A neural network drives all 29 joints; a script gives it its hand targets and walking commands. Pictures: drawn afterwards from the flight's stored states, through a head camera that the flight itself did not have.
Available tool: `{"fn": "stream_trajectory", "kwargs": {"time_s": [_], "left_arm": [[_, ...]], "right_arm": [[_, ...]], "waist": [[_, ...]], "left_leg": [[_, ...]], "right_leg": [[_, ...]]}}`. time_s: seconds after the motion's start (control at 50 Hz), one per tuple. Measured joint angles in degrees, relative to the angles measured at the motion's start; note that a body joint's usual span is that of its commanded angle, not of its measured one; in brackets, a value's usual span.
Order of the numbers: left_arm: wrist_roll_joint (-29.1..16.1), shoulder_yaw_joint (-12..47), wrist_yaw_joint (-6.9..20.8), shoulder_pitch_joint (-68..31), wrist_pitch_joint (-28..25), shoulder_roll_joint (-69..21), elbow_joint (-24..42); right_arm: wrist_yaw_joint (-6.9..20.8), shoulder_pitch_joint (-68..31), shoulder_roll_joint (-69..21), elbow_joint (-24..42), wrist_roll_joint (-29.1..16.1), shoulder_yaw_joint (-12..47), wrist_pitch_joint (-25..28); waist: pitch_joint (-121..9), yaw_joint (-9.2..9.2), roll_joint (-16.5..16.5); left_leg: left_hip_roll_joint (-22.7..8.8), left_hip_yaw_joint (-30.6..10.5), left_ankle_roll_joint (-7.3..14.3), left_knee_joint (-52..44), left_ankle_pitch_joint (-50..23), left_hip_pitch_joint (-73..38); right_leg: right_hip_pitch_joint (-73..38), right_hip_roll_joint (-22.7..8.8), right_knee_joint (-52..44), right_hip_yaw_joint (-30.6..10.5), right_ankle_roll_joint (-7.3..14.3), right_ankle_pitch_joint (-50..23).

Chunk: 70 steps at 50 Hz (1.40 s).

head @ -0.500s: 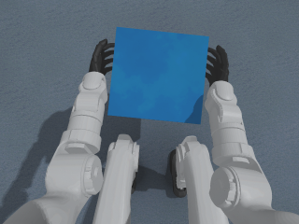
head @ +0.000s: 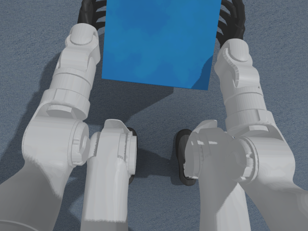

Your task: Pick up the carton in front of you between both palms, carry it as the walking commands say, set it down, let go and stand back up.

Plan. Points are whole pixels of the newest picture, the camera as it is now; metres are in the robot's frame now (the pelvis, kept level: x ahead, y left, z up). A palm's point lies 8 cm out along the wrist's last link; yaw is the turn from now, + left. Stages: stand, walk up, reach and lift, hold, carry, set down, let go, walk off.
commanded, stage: set down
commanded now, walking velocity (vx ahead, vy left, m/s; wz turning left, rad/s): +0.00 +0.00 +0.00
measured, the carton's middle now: (157, 45) +0.50 +0.02 -0.23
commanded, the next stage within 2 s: none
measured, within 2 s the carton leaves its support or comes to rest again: rests again in 0.50 s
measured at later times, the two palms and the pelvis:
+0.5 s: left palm (96, 31) +0.51 +0.17 -0.19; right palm (229, 40) +0.51 -0.13 -0.17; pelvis -0.01 +0.00 -0.03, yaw -1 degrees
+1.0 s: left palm (98, 30) +0.52 +0.16 -0.19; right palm (232, 40) +0.51 -0.15 -0.18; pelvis -0.01 -0.01 -0.03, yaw -1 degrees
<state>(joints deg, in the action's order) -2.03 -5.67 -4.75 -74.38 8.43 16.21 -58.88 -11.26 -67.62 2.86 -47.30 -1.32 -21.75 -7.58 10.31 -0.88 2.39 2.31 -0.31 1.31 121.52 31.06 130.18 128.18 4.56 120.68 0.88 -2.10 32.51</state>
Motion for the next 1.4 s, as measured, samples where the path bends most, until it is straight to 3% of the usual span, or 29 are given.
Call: {"fn": "stream_trajectory", "kwargs": {"time_s": [0.08,0.46,0.66,0.94,1.08,1.14,1.22,1.3,1.4], "left_arm": [[-2.23,2.50,-0.84,-0.38,-0.81,0.80,-0.38],[-2.13,3.62,-1.42,-3.56,-1.64,1.01,-7.69],[-0.71,1.02,0.51,-5.74,-2.29,0.45,-9.90],[3.96,-3.50,5.28,-6.95,-2.31,0.63,-10.28],[4.20,-3.66,5.91,-6.70,-3.92,1.22,-10.66],[2.87,-2.81,4.15,-5.64,-6.17,2.52,-11.24],[-2.79,0.12,1.83,-3.16,-8.35,6.20,-11.37],[-8.86,4.21,1.98,-0.99,-9.13,9.61,-8.64],[-12.73,6.40,2.56,-0.85,-8.53,11.09,-5.27]], "right_arm": [[-0.07,-0.78,0.71,-0.88,-1.83,0.74,0.78],[1.25,-5.63,2.92,-10.82,-1.08,-0.21,2.08],[2.63,-7.45,5.26,-14.25,-1.09,0.38,3.15],[5.29,-8.07,5.80,-15.15,1.37,-2.45,3.58],[5.99,-8.40,5.87,-15.84,1.72,-2.30,4.32],[5.49,-8.51,6.69,-17.75,-0.44,1.73,5.41],[3.89,-7.41,9.25,-18.92,-6.32,7.43,7.01],[3.49,-4.94,11.41,-16.68,-11.26,11.93,8.02],[2.73,-1.93,11.66,-11.02,-13.23,13.85,7.65]], "waist": [[0.70,-0.40,0.91],[2.35,-0.61,1.44],[4.16,0.06,1.25],[5.22,0.88,2.31],[6.09,0.72,2.44],[7.55,0.26,2.10],[9.68,-0.03,1.17],[10.51,-0.05,0.06],[8.99,-0.18,-0.90]], "left_leg": [[-0.20,0.03,0.21,2.15,0.82,0.46],[-0.65,0.44,0.72,4.85,-0.15,2.40],[-1.05,0.61,0.49,5.62,-0.42,2.08],[-1.37,-0.29,-0.32,5.84,0.32,1.37],[-1.42,-0.39,-0.40,6.27,0.39,0.99],[-1.30,-0.54,-0.37,6.60,0.41,0.49],[-0.97,-0.50,-0.12,6.68,0.59,-0.11],[-0.64,-0.25,0.20,6.81,0.92,-0.22],[-0.32,0.00,0.29,6.66,1.12,0.36]], "right_leg": [[0.41,0.28,1.94,0.12,-0.18,0.66],[2.40,1.05,4.49,-0.18,-0.82,-0.44],[2.69,1.53,5.51,-0.28,-0.60,-1.09],[2.50,1.91,5.55,0.60,0.32,-1.09],[2.04,1.99,5.83,0.68,0.06,-1.06],[1.27,1.86,5.98,0.84,-0.20,-0.91],[0.24,1.51,6.00,0.82,-0.40,-0.35],[-0.19,1.11,6.23,0.64,-0.49,0.41],[0.19,0.73,6.29,0.42,-0.53,1.01]]}}
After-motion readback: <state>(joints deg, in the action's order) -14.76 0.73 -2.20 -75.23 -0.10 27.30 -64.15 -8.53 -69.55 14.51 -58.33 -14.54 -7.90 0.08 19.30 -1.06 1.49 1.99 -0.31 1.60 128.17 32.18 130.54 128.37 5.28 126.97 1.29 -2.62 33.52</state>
